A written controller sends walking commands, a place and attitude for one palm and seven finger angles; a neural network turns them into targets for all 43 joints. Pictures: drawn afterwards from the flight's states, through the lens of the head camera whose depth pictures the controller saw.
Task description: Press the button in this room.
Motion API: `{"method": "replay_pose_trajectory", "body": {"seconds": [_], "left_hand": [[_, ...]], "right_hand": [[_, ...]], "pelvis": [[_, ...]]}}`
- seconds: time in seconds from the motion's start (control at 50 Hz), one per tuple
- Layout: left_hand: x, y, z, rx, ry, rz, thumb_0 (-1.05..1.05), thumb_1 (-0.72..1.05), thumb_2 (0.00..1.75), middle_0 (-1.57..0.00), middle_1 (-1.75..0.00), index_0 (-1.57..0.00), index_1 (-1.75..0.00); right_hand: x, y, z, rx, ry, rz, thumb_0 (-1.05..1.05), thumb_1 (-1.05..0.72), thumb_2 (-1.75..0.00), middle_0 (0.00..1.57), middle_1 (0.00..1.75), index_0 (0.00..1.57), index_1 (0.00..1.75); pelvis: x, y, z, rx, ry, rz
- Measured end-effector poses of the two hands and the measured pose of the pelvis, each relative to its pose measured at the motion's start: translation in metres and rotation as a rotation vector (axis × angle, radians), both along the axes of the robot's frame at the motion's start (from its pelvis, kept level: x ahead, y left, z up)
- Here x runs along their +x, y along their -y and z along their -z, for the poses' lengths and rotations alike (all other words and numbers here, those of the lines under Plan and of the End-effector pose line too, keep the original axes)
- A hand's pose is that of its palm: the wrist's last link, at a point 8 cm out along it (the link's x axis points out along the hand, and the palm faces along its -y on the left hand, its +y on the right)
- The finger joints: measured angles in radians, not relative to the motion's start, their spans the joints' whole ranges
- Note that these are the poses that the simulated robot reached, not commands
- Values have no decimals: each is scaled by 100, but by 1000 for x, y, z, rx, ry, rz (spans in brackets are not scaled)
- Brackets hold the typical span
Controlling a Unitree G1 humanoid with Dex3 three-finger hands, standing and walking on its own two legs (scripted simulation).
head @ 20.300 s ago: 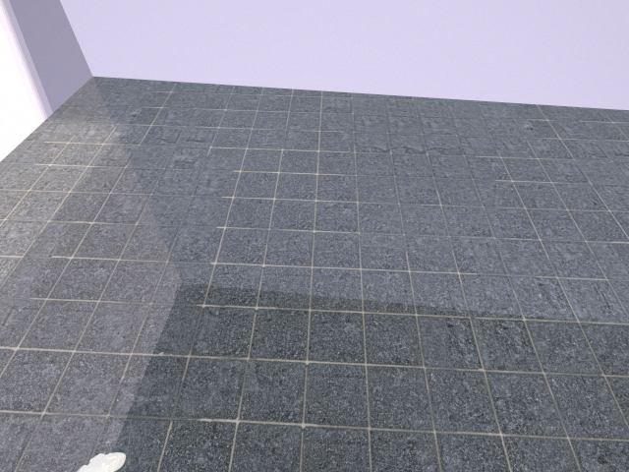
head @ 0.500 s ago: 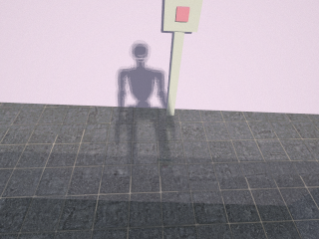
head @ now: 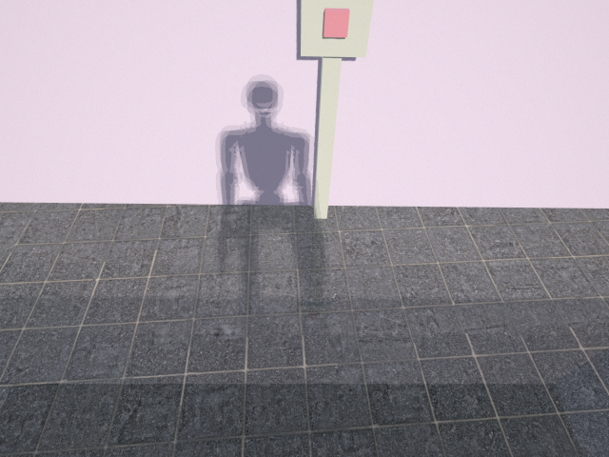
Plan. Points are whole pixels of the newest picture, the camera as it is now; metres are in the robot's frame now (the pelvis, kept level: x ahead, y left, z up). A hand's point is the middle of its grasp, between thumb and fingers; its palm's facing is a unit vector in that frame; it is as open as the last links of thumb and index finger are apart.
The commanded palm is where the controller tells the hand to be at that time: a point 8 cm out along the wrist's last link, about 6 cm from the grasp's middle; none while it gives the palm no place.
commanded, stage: look at it before walking up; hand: left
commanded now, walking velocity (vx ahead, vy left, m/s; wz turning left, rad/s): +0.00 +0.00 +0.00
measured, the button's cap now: (336, 22) +1.18 -0.03 +0.08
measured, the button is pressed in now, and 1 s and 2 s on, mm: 0 0 0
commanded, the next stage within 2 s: walk to a spot facing it in 0.24 s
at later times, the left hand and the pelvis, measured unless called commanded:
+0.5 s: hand out of the picture -0.02 +0.16 -0.18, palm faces +0.01 -0.98 -0.18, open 7.4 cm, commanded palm none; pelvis +0.00 -0.01 +0.00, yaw -2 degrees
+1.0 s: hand out of the picture +0.10 +0.12 -0.16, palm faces -0.23 -0.94 -0.23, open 7.4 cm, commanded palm none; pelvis +0.07 -0.06 +0.00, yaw -18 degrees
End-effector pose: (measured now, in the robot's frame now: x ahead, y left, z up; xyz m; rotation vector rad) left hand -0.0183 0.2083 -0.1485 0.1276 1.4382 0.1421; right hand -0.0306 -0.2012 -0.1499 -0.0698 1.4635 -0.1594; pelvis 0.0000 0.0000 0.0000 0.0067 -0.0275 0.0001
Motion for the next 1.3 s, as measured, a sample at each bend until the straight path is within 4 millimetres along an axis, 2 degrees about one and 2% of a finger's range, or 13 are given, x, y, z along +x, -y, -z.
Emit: {"method": "replay_pose_trajectory", "body": {"seconds": [0.26, 0.5, 0.64, 0.76, 0.82, 0.88, 0.98, 1.06, 1.12, 1.18, 1.24, 1.26, 1.3], "left_hand": [[-19, 12, 1, -18, -40, -18, 0, 91, 90, -20, -29, -20, -30], [-7, 1, 2, 9, -39, 8, 0, 91, 90, -20, -29, -20, -30], [27, -12, 5, 36, -10, 82, 0, 91, 90, -20, -29, -20, -30], [84, -1, -7, 80, 76, 175, 1, 91, 90, -20, -29, -19, -30], [110, 10, -5, 102, 154, 194, 0, 91, 90, -20, -29, -19, -30], [118, 21, -13, 99, 153, 204, 0, 91, 90, -20, -29, -19, -30], [122, 37, -22, 67, 44, 255, 0, 91, 90, -20, -29, -20, -30], [133, 43, -23, 50, -28, 273, 0, 91, 90, -20, -29, -20, -30], [149, 42, -20, 45, -70, 278, 0, 90, 90, -21, -29, -20, -30], [173, 37, -13, 43, -108, 282, 0, 90, 90, -21, -29, -20, -30], [208, 27, 1, 40, -145, 304, 0, 90, 90, -21, -29, -20, -30], [224, 23, 8, 40, -154, 316, 0, 90, 90, -21, -30, -20, -30], [262, 19, 16, 41, -146, 351, 1, 90, 90, -21, -29, -20, -30]], "right_hand": [[17, 19, -3, -37, 35, -22, 1, -92, -90, 19, 30, 20, 30], [22, 31, 1, -58, 52, 11, 1, -92, -90, 19, 30, 20, 30], [20, 45, 10, -69, 91, 82, 1, -91, -90, 20, 30, 20, 30], [19, 70, 24, -56, 121, 149, 1, -91, -90, 20, 30, 20, 30], [27, 86, 32, -50, 103, 149, 1, -91, -90, 20, 30, 20, 30], [55, 100, 22, -55, 133, 145, 1, -91, -90, 19, 30, 20, 30], [122, 119, -3, -79, 279, 167, 1, -91, -90, 19, 30, 20, 30], [173, 128, -14, -96, 354, 177, 1, -91, -90, 19, 30, 20, 30], [212, 130, -16, -103, 378, 170, 1, -91, -90, 19, 30, 20, 30], [252, 129, -16, -111, 395, 159, 1, -91, -90, 19, 30, 20, 30], [291, 126, -13, -137, 427, 165, 1, -91, -90, 19, 30, 20, 30], [300, 125, -11, -156, 444, 175, 1, -91, -90, 19, 30, 20, 30], [304, 122, -11, -176, 443, 205, 1, -91, -90, 20, 30, 20, 30]], "pelvis": [[-1, 6, 0, -2, -2, -3], [-5, 9, 4, -6, -6, 41], [-4, 13, 14, 2, -30, 110], [11, 33, 19, 12, -34, 190], [22, 46, 26, 7, -35, 203], [35, 54, 18, 12, -32, 237], [65, 62, 3, 30, -40, 299], [94, 63, 1, 30, -49, 337], [120, 62, 3, 24, -54, 360], [151, 59, 8, 17, -60, 385], [188, 56, 19, 8, -63, 422], [200, 54, 25, -3, -64, 439], [218, 53, 27, -1, -50, 472]]}}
